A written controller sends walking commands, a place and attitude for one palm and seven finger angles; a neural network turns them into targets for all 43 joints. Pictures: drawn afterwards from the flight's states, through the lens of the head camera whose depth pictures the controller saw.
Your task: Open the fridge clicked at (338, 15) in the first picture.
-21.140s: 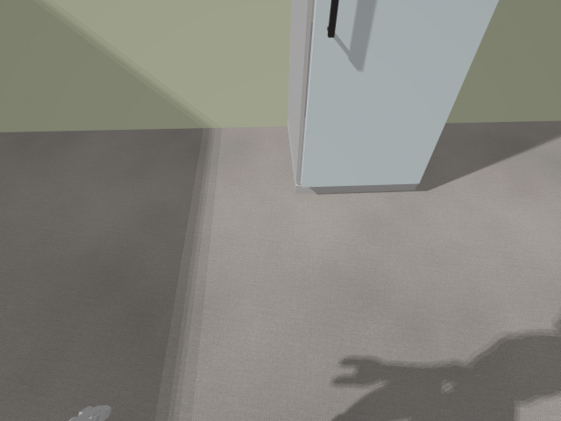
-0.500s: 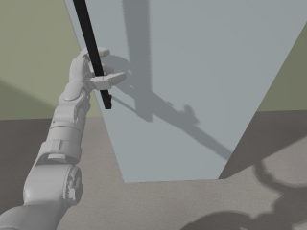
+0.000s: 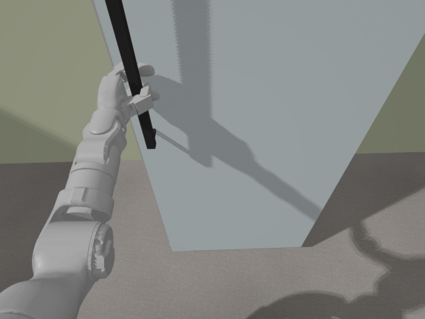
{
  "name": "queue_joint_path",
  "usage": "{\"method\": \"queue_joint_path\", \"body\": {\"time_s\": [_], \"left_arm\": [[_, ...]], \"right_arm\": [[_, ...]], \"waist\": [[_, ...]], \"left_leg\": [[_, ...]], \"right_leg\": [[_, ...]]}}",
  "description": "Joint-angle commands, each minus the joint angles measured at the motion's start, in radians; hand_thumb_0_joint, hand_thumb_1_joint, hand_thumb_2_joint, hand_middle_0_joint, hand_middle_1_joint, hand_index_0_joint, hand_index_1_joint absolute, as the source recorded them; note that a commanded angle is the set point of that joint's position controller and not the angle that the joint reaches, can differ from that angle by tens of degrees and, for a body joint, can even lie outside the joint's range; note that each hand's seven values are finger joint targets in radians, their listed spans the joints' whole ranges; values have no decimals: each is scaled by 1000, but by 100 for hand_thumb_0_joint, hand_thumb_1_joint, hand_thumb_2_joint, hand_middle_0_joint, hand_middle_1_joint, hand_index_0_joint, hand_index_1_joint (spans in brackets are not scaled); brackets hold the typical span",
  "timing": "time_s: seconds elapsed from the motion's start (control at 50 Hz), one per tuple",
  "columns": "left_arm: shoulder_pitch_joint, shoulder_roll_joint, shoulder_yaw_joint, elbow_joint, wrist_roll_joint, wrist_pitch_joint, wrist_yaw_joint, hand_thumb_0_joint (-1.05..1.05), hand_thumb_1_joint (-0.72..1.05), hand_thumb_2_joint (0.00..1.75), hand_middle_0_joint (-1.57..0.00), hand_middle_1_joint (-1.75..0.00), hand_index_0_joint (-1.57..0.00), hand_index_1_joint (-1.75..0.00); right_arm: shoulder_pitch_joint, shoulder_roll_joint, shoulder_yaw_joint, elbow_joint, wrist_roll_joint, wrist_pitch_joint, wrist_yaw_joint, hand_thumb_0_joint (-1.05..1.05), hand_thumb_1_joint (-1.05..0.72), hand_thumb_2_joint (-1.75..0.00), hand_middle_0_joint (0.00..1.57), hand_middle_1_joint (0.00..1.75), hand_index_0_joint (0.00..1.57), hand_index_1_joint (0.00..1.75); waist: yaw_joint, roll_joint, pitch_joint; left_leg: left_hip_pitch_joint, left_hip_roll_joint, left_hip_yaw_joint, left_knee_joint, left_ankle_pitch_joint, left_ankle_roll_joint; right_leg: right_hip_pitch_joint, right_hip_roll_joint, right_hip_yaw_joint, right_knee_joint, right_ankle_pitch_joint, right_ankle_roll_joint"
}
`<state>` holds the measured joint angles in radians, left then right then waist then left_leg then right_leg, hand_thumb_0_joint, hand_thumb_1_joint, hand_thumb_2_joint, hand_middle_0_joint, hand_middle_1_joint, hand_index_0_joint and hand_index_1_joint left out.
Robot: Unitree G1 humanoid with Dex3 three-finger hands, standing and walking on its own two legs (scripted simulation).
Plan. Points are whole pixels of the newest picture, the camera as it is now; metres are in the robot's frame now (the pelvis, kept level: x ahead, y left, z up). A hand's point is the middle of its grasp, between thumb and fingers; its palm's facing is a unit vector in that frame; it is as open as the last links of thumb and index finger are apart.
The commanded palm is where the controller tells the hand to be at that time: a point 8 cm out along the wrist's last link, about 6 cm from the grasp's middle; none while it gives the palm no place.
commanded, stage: grip the handle and tug to test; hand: left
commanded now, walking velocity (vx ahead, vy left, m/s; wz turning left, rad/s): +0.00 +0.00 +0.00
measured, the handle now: (129, 47) +0.50 +0.15 +0.28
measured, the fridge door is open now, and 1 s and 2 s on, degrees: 0 2 21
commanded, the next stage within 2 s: pull the door a little, standing still in 0.52 s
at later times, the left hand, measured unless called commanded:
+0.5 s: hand (148, 101) +0.45 +0.13 +0.20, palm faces +0.05 -1.00 +0.01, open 5.4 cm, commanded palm +0.40 +0.18 +0.20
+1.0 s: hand (146, 108) +0.43 +0.13 +0.20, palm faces +0.05 -1.00 -0.01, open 5.7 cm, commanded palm +0.36 +0.18 +0.20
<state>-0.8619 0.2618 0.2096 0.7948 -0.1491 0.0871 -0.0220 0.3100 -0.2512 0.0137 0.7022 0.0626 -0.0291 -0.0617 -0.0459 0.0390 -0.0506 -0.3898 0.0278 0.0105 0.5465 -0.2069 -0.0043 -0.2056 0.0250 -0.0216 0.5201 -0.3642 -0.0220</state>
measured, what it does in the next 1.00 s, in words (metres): shifts its weight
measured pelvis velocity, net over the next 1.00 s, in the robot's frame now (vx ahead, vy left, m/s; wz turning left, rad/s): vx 0.06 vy -0.01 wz -0.03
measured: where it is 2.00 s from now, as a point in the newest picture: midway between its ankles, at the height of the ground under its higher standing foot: outside the picture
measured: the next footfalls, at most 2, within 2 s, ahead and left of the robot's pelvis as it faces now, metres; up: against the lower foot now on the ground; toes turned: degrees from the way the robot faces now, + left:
right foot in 1.42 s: +0.05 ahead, -0.10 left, +0.00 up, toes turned -2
left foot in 1.82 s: +0.07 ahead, +0.08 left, +0.00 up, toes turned +6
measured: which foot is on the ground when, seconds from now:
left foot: down 0.00-1.00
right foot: down 0.00-1.00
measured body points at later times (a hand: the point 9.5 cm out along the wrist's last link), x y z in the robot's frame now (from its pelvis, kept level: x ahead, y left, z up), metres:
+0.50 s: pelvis +0.02 +0.00 +0.00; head +0.02 -0.02 +0.45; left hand +0.44 +0.18 +0.20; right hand +0.13 -0.26 -0.11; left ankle +0.05 +0.13 -0.73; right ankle -0.06 -0.10 -0.73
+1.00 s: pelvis +0.06 -0.01 +0.01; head +0.04 -0.04 +0.46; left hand +0.42 +0.18 +0.20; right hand +0.22 -0.25 -0.09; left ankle +0.05 +0.12 -0.73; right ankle -0.06 -0.10 -0.72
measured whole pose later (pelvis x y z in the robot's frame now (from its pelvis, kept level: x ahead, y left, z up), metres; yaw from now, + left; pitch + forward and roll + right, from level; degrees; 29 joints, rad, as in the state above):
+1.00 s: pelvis +0.06 -0.01 +0.01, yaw -2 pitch +2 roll +1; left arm -0.37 0.20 0.20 0.08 -0.19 0.33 -0.02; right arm 0.20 -0.24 0.03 0.59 0.06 0.06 -0.05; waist -0.01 0.05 -0.09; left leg -0.23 0.03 0.04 0.46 -0.25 -0.01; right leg -0.07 0.02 -0.01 0.46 -0.36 -0.02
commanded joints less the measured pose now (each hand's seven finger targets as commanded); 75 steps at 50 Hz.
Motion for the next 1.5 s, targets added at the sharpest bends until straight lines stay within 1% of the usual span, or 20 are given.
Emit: {"method": "queue_joint_path", "body": {"time_s": [0.0, 0.22, 0.4, 0.44, 0.52, 0.66, 0.84, 0.92, 1.14, 1.16, 1.2, 1.24, 1.28, 1.32, 1.38, 1.4, 1.42, 1.44, 1.46, 1.48], "left_arm": [[-519, 149, 4, -249, -6, -65, 2, 0, 90, 90, -45, -140, -45, -140], [-380, 137, 13, -386, -22, -49, -8, 0, 90, 90, -45, -140, -45, -140], [-199, 98, -1, -581, -29, 40, -7, 0, 90, 90, -45, -140, -45, -140], [-96, 137, 41, -617, -31, 63, -2, 0, 90, 90, -45, -140, -45, -140], [-61, 94, 9, -718, -34, 114, -7, 0, 90, 90, -45, -140, -45, -140], [-153, 123, 23, -708, -32, 173, -1, 0, 90, 90, -45, -140, -45, -140], [121, 90, 16, -830, -53, 164, -22, 0, 90, 90, -45, -140, -45, -140], [237, 95, 22, -996, -56, 174, -34, 0, 90, 90, -45, -140, -45, -140], [819, 54, -10, -1507, -87, 279, -37, 0, 90, 90, -45, -140, -45, -140], [479, 255, 33, -1579, 30, 96, 40, 0, 90, 90, -45, -140, -45, -140], [761, 92, -65, -1389, 57, 2, 69, 0, 90, 90, -45, -140, -45, -140], [757, 124, -61, -1514, 56, -68, 77, 0, 90, 90, -45, -140, -45, -140], [794, 95, -72, -1553, 57, -102, 95, 0, 90, 90, -45, -140, -45, -140], [836, 90, -61, -1550, 74, -123, 112, 0, 90, 90, -45, -140, -45, -140], [906, 101, -54, -1546, 77, -153, 122, 0, 90, 90, -45, -140, -45, -140], [920, 114, -40, -1541, 78, -163, 122, 0, 90, 90, -45, -140, -45, -140], [916, 134, -18, -1545, 82, -171, 125, 0, 90, 90, -45, -140, -45, -140], [925, 175, 20, -1536, 90, -185, 128, 0, 90, 90, -45, -140, -45, -140], [933, 175, 39, -1517, 95, -205, 128, 0, 90, 90, -45, -140, -45, -140], [980, 168, 66, -1470, 86, -226, 125, 0, 90, 90, -45, -140, -45, -140]], "right_arm": [[-30, -128, -46, -121, -5, -42, -10, 0, -90, -90, 20, 30, 20, 30], [-61, -124, -48, -150, -2, -48, -1, 0, -90, -90, 20, 30, 20, 30], [-113, -117, -48, -191, 0, -27, 6, 0, -90, -90, 20, 30, 20, 30], [-124, -122, -47, -205, -4, -19, 6, 0, -90, -90, 20, 30, 20, 30], [-153, -110, -43, -219, -2, -5, 6, 0, -90, -90, 20, 30, 20, 30], [-165, -111, -37, -200, -6, 27, -14, 0, -90, -90, 20, 30, 20, 30], [-218, -103, -29, -252, -11, 39, -5, 0, -90, -90, 20, 30, 20, 30], [-255, -91, -20, -286, -10, 39, 4, 0, -90, -90, 20, 30, 20, 30], [-322, -67, 0, -349, -7, 37, 36, 0, -90, -90, 20, 30, 20, 30], [-277, -102, 4, -358, -25, 61, 5, 0, -90, -90, 20, 30, 20, 30], [-235, -90, -9, -324, -47, 90, -3, 0, -90, -90, 20, 30, 20, 30], [-236, -92, -14, -338, -47, 102, -4, 0, -90, -90, 20, 30, 20, 30], [-239, -81, -22, -347, -62, 100, 12, 0, -90, -90, 20, 30, 20, 30], [-247, -64, -23, -343, -79, 78, 22, 0, -90, -90, 20, 30, 20, 30], [-235, -46, -15, -346, -72, 64, 16, 0, -90, -90, 20, 30, 20, 30], [-231, -42, -15, -350, -70, 64, 9, 0, -90, -90, 20, 30, 20, 30], [-230, -41, -24, -360, -63, 71, 5, 0, -90, -90, 20, 30, 20, 30], [-239, -36, -22, -367, -61, 82, 0, 0, -90, -90, 20, 30, 20, 30], [-265, -24, -17, -377, -55, 81, -10, 0, -90, -90, 20, 30, 20, 30], [-276, -17, -15, -375, -57, 63, -13, 0, -90, -90, 20, 30, 20, 30]], "waist": [[-9, -39, -318], [25, -42, -360], [46, -52, -347], [73, -63, -363], [65, -50, -351], [44, -54, -314], [87, -116, -336], [103, -64, -338], [119, -62, -239], [43, -55, -104], [32, -87, -155], [21, 32, -219], [21, 180, -232], [31, 198, -179], [24, 127, -171], [24, 78, -175], [25, -41, -158], [25, -201, -161], [51, -320, -158], [87, -354, -153]], "left_leg": [[341, -23, -12, -8, 237, 53], [368, -25, -1, -8, 310, 54], [389, -24, 13, -12, 412, 56], [374, -29, 21, -11, 443, 57], [397, -27, 22, -11, 487, 55], [394, -34, 23, -15, 478, 57], [386, -33, 24, -30, 508, 54], [401, -28, 24, -36, 547, 51], [379, -8, 18, -54, 550, 43], [379, 2, 58, 35, 582, 75], [389, -2, 36, 52, 641, 69], [543, 34, -7, 11, 863, 87], [627, 133, -112, -58, 1094, 122], [597, 164, -136, -80, 1072, 121], [554, 132, -84, -44, 900, 77], [480, 102, -48, -21, 791, 57], [387, 51, 8, 58, 657, 30], [186, -22, 54, 171, 253, 8], [-32, -85, 38, 299, -167, 5], [-101, -90, -22, 375, -294, 24]], "right_leg": [[-107, 15, -4, -79, 405, 10], [-42, 18, -7, -73, 501, 9], [15, 17, -14, -68, 623, 13], [70, 12, -13, -63, 676, 14], [66, 9, -16, -58, 728, 18], [64, 0, -8, -71, 758, 23], [152, -16, -18, -58, 845, 31], [161, -21, -17, -51, 869, 28], [139, -25, -40, -55, 853, 36], [-43, -53, 31, -128, 907, 104], [-10, -50, -37, -42, 979, 93], [-92, -11, -51, 78, 802, 94], [-202, 40, -25, 227, 185, 72], [-223, 21, 1, 130, -50, 48], [-137, 2, -19, -84, 174, 56], [-61, -14, -14, -146, 366, 59], [12, -61, 9, -177, 759, 64], [149, -160, 56, -125, 1197, 67], [271, -252, 107, -69, 1544, 120], [273, -285, 104, -47, 1555, 192]]}}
